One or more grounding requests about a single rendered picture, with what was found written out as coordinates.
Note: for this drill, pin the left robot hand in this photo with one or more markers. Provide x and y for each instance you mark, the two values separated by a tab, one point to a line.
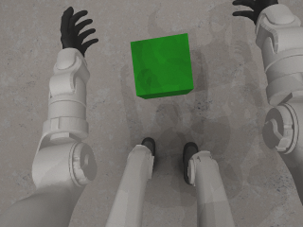
70	31

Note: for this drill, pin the carton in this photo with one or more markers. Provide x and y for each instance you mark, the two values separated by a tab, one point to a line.
162	66

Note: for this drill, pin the right robot upper arm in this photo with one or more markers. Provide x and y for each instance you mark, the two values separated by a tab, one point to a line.
283	132

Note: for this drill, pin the robot right forearm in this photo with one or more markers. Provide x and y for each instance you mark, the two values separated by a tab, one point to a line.
280	38

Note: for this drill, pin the right robot hand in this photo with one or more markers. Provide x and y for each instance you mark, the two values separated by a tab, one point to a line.
256	5

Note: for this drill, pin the robot left shin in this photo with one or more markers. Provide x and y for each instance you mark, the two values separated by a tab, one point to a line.
139	147

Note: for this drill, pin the left robot upper arm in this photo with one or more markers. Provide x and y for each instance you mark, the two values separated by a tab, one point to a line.
60	174

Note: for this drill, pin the robot right foot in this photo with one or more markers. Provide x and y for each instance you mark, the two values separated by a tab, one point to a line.
190	149

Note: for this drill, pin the robot left forearm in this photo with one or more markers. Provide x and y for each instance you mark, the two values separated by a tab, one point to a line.
67	101

